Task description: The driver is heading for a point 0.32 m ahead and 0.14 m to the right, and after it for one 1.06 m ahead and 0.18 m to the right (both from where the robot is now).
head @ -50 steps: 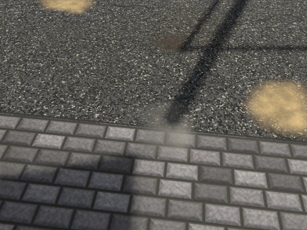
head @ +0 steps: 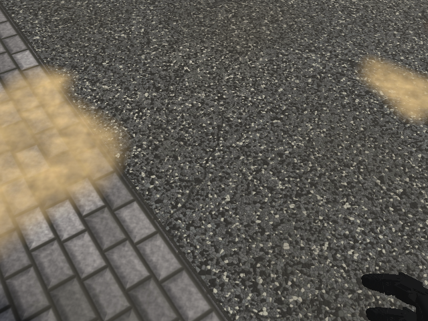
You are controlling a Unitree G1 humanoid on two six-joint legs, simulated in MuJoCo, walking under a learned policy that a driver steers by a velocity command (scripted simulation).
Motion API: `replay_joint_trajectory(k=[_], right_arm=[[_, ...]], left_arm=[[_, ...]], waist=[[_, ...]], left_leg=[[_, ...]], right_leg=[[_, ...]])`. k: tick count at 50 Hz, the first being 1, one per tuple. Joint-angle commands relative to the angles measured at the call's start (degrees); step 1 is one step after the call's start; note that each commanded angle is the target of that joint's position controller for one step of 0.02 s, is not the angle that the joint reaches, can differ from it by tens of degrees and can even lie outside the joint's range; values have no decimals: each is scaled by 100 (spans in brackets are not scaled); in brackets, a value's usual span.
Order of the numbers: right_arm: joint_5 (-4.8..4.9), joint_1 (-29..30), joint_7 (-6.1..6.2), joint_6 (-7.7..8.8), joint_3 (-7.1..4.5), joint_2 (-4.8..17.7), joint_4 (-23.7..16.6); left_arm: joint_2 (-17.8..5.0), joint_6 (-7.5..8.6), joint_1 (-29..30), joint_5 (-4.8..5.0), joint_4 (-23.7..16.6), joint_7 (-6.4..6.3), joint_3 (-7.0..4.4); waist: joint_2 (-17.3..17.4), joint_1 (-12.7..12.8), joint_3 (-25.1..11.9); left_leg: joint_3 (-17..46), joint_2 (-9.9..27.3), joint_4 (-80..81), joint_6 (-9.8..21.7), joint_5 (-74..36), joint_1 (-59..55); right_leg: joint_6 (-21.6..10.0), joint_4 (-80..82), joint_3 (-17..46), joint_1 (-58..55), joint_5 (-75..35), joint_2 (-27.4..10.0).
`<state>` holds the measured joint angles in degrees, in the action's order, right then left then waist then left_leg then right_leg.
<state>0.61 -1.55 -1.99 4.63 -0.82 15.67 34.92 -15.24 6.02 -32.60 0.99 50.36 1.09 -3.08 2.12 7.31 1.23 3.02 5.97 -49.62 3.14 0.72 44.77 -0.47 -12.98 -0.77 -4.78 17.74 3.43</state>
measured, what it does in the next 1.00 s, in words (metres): walks ahead, turning right: left foot, then right foot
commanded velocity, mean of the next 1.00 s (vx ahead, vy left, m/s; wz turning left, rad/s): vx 0.39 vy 0.00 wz -0.56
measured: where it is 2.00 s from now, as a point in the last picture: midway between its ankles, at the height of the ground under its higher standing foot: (244, 289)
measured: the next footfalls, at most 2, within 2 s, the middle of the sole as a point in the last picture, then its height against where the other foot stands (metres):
left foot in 0.16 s outside the picture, level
right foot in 0.56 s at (282, 306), level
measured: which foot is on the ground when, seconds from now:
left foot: up 0.00-0.14, down 0.16-0.56, up 0.58-1.00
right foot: down 0.00-0.14, up 0.16-0.54, down 0.56-1.00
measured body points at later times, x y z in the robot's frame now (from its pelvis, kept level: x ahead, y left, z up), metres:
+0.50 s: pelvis +0.39 +0.02 +0.00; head +0.42 -0.01 +0.44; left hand +0.66 +0.23 -0.07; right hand +0.36 -0.29 -0.13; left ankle +0.33 +0.16 -0.73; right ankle +0.53 -0.12 -0.70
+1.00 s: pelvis +0.56 +0.00 +0.00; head +0.58 -0.03 +0.45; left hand +0.86 +0.11 -0.08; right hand +0.52 -0.32 -0.11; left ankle +0.68 +0.10 -0.72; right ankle +0.54 -0.10 -0.73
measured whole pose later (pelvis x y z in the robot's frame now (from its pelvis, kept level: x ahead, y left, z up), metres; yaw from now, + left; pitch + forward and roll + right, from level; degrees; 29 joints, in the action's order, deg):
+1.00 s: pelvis +0.56 +0.00 +0.00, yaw -37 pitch +1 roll +0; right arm 0.1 -6.9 0.8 -0.3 -2.8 17.3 43.6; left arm -16.5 -2.6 -8.4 -0.7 33.6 -0.9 -2.6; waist 0.6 0.5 2.1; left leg 4.2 1.2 -40.4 -4.4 16.2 23.6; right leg -3.1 -30.6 9.7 19.9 10.9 7.8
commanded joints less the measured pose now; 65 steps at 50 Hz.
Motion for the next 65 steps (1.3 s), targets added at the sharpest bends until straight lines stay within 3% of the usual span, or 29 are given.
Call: replay_joint_trajectory(k=[1, 5, 7, 8, 9, 10, 11, 12, 13, 15, 19, 22, 26, 27, 28, 29, 30, 31, 33, 38, 41, 45, 50, 52, 53, 54, 55, 58, 65], right_arm=[[12, 978, -127, 176, -4, 147, -644], [78, 725, -153, 261, -236, 598, -706], [146, -1116, 14, 169, -500, 1065, -356], [55, -2466, 159, 75, -626, 1516, -84], [-197, -2566, 49, 139, -648, 1910, 82], [-207, -2550, 49, 134, -522, 1243, 136], [-178, -2120, 79, 150, -420, 894, 204], [-189, -1682, 84, 156, -360, 682, 247], [-237, -1361, 82, 166, -336, 486, 297], [-230, -771, 106, 201, -316, 255, 373], [-99, -27, 258, 216, -446, 667, 409], [60, -48, 342, 153, -522, 953, 460], [252, -27, 361, -56, -644, 1292, 427], [274, -5, 341, -137, -642, 1266, 403], [199, -122, 308, -177, -557, 1007, 404], [-181, -657, 230, -196, -369, 286, 359], [-148, -1571, 174, -174, -354, 627, 275], [-33, -1074, 149, -124, -430, 1141, 253], [-108, -433, 256, -156, -414, 1039, 232], [-132, -359, 314, -355, -350, 692, 413], [-62, -348, 343, -458, -300, 583, 460], [-48, -201, 352, -498, -295, 589, 425], [-69, -398, 232, -325, -298, 567, 443], [-244, -570, 191, -251, -328, 829, 438], [-301, -377, 221, -267, -389, 1193, 370], [-328, -368, 221, -269, -310, 861, 466], [-271, -250, 211, -252, -258, 684, 440], [-128, -382, 217, -225, -257, 757, 548], [-146, -590, 169, -226, -167, 594, 599]], left_arm=[[-736, 113, 336, 90, -412, -58, -54], [-1101, -78, 180, 46, -274, -130, -73], [-1291, -173, 394, -96, -254, -150, -78], [-832, -139, 401, -286, -482, -170, 58], [304, -5, -669, 8, -592, -140, 330], [-387, 32, 42, 267, -592, -174, 154], [-670, -1, 887, 312, -838, -232, 37], [-693, -56, 1234, 174, -899, -268, 7], [-651, -149, 1241, 53, -908, -254, -49], [-373, -449, 949, 144, -900, -188, -95], [-187, -650, 1472, -8, -1225, -61, -49], [-439, -668, 1649, -73, -1239, 180, -129], [-1099, -760, 1324, -62, -1320, 292, -416], [-1332, -751, 765, -42, -1221, 246, -556], [-1543, -735, 376, -13, -1117, 126, -671], [-1949, -698, 1123, 30, -1305, 21, -645], [-2147, -523, 1581, -284, -1861, 112, -590], [-1852, -436, 1768, -170, -2076, 211, -562], [-1423, -406, 2061, 45, -2057, 138, -451], [-1246, -554, 2040, -135, -2049, -205, -346], [-1174, -691, 2087, -116, -2046, -310, -297], [-984, -800, 2285, -177, -2057, -286, -213], [-762, -823, 2358, -134, -1934, -177, -107], [-509, -769, 2068, -171, -1820, -173, -23], [-460, -719, 1578, -235, -1769, -157, -21], [-646, -682, 1924, -245, -1844, -175, -64], [-810, -680, 2166, -224, -1820, -199, -117], [-517, -795, 2436, -231, -1766, -180, -56], [-564, -752, 2342, -219, -1467, -171, -79]], waist=[[-275, -249, 887], [-868, -643, 337], [-1253, -1805, -804], [-563, -2212, -1877], [1695, -1352, -3273], [1428, -1579, -2743], [1037, -1559, -1507], [322, -1332, -925], [317, -1038, -657], [524, -549, -415], [321, -328, 124], [132, -407, -210], [113, -88, -445], [-43, 214, -685], [-576, 387, -643], [-2448, -544, -160], [-2398, -980, -1573], [-1206, -630, -1754], [-112, -746, -951], [-240, -772, -1070], [-395, -720, -1175], [-826, -598, -826], [-1069, -643, -683], [-519, -605, -656], [635, -175, -623], [1055, -360, -529], [802, -458, -467], [688, -576, -517], [-37, -733, -356]], left_leg=[[-228, -140, 1018, -72, -967, -942], [-361, -657, 1746, -14, -184, -2039], [-414, -690, 1553, 156, 443, -4505], [968, 638, 1107, 302, 1356, -6678], [4068, 2006, 2343, 1156, 3122, -7961], [4368, 1805, 3203, 998, 2702, -7325], [3062, 1677, 2999, 837, 1033, -6480], [1992, 1508, 2851, 786, -906, -5477], [1228, 1310, 2848, 753, -1924, -4678], [290, 1136, 3200, 692, -1999, -3656], [-919, 985, 3731, 660, -2004, -2766], [-1461, 767, 3453, 458, -1947, -3287], [-1594, 886, 1998, 187, -3298, -3990], [-1640, 771, 922, 36, -3248, -3768], [-1517, 399, -504, -249, -1461, -3032], [-1360, -629, -2351, -575, 3680, -1759], [-37, -1302, -3571, -740, 4138, -664], [505, -1050, -3478, -575, 3544, -513], [558, -656, -2597, -449, 2692, -520], [255, -555, -1293, -684, 2229, -1559], [215, -522, -815, -881, 1757, -1627], [130, -462, 12, -895, 1508, -1943], [-41, -509, 1796, -618, 1265, -2687], [567, 164, 2839, -248, -235, -3487], [1376, 959, 2806, 314, -1399, -3670], [1827, 1259, 3007, 867, -908, -3191], [1639, 1005, 2994, 811, -533, -3157], [1041, 439, 2793, 301, 58, -3237], [372, -110, 2554, -22, 735, -3172]], right_leg=[[-991, 1215, 810, 1446, -1502, -1440], [-785, 151, 775, 408, -4374, -1696], [-505, -2221, 550, 1157, -5515, -1450], [-338, -4329, 568, 2758, -3521, -1110], [-174, -6278, 926, 4178, 1004, -273], [-145, -6859, 1080, 4659, 901, -461], [-65, -6953, 819, 5078, 649, -655], [9, -6687, 695, 4872, 398, -894], [71, -6401, 633, 4504, 342, -1034], [129, -5983, 589, 3824, 413, -1246], [193, -4169, 243, 3509, -942, -1229], [6, -2935, -112, 2839, -2381, -871], [-412, -2690, -615, 2248, -1530, -363], [-609, -2438, -689, 1474, -1504, -129], [-810, -1965, -284, 683, -2095, -72], [-1219, -1853, 1403, 617, -5225, -829], [-2563, -940, 4566, -363, -3630, -2047], [-2373, -349, 4726, -361, -2218, -2085], [-1748, -431, 3744, 613, -1336, -1681], [-1487, -871, 2211, 1692, -4046, -1244], [-1381, -887, 2032, 1743, -3371, -1144], [-1230, -764, 2063, 2081, -1654, -999], [-1082, -1249, 2331, 1840, -1827, -1046], [-507, -1767, 1985, 2140, -990, -570], [-179, -2360, 1287, 2561, 616, 118], [62, -2355, 952, 2544, 862, 46], [155, -2337, 918, 2338, 594, -124], [208, -1567, 890, 1813, -603, -282], [28, -1454, 994, 1688, -1312, -397]])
